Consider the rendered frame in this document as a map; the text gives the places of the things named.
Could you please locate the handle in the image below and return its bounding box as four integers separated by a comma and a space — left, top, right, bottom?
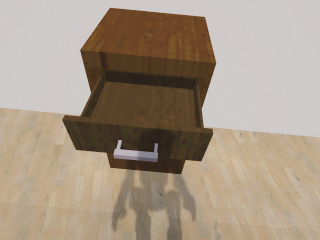
113, 140, 158, 162

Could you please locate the drawer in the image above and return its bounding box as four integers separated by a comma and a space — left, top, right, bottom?
62, 69, 213, 162

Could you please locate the cabinet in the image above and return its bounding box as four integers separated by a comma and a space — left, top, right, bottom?
80, 8, 216, 174

